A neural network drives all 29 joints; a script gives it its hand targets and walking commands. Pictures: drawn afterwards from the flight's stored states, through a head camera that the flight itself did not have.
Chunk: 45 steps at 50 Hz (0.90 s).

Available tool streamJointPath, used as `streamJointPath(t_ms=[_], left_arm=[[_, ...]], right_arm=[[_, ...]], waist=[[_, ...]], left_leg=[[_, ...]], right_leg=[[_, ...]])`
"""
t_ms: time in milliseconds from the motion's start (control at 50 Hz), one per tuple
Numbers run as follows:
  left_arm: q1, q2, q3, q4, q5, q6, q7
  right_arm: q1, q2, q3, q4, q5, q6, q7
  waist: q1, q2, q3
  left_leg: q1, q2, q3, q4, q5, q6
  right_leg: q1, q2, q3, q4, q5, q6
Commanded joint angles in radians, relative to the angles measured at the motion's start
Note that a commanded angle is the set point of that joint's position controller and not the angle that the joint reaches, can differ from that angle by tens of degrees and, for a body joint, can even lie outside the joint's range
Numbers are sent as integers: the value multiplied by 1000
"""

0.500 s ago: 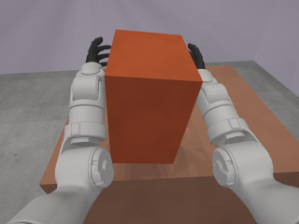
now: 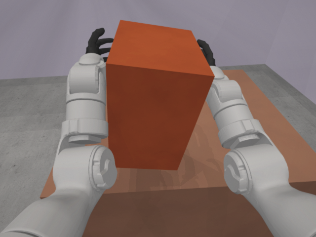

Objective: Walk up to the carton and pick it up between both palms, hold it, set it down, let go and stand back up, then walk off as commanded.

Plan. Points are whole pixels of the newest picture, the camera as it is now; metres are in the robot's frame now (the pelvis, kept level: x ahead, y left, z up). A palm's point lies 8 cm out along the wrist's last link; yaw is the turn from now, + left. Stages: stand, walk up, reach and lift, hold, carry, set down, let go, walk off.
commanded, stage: reach and lift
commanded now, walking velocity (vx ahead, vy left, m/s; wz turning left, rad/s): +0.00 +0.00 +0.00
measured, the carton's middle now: (150, 98) +0.36 +0.03 +0.22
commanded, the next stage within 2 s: hold in 0.48 s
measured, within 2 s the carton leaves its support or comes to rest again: neither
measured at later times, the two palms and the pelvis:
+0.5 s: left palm (95, 54) +0.39 +0.15 +0.32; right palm (210, 67) +0.40 -0.11 +0.28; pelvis +0.00 +0.00 +0.00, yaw +0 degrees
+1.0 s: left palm (95, 49) +0.38 +0.14 +0.33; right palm (215, 63) +0.38 -0.11 +0.29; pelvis +0.00 +0.00 +0.00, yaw +0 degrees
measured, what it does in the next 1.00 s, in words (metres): stands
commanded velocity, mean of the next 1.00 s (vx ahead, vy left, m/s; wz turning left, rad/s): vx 0.00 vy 0.00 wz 0.00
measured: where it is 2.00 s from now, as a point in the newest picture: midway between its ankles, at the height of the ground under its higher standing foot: outside the picture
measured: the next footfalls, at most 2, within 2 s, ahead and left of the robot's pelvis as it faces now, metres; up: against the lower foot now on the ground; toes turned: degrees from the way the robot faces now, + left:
none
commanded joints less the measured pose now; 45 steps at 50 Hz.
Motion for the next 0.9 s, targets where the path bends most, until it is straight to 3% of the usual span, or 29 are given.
streamJointPath(t_ms=[0, 200, 260, 300, 360, 400, 520, 880], left_arm=[[-689, -598, -367, -18, -183, -33, -127], [-688, -606, -381, -40, -208, -15, -115], [-665, -608, -388, -35, -204, -2, -119], [-682, -611, -378, -23, -204, 3, -120], [-671, -619, -400, -65, -215, 11, -113], [-692, -629, -413, -96, -221, 16, -109], [-686, -619, -384, -81, -202, 41, -107], [-712, -652, -423, -138, -216, 83, -113]], right_arm=[[-1129, 642, 360, -353, 293, -27, 63], [-1164, 638, 391, -428, 330, -3, 57], [-1151, 628, 396, -437, 336, 9, 48], [-1165, 617, 388, -423, 334, 17, 51], [-1170, 614, 417, -476, 362, 25, 46], [-1146, 610, 409, -453, 371, 39, 47], [-1156, 600, 409, -438, 377, 68, 52], [-1178, 586, 403, -481, 406, 116, 46]], waist=[[-27, -8, -520], [-22, -4, -555], [-33, -2, -546], [-31, 2, -531], [-28, 13, -580], [-40, 31, -560], [-21, 16, -503], [-57, 39, -513]], left_leg=[[220, -93, -37, 30, 17, 18], [237, -89, -43, 43, 61, 14], [239, -93, -41, 45, 66, 12], [234, -88, -44, 40, 41, 9], [257, -89, -45, 53, 94, 5], [260, -85, -52, 51, 87, -2], [227, -80, -49, 32, 38, 4], [207, -77, -57, 26, 39, -2]], right_leg=[[130, 82, -40, -143, 54, 70], [122, 89, -34, -142, 85, 69], [138, 89, -33, -141, 109, 70], [117, 90, -33, -149, 69, 65], [134, 96, -32, -142, 123, 63], [119, 99, -31, -139, 103, 59], [104, 101, -31, -145, 48, 56], [147, 104, -18, -132, 82, 46]])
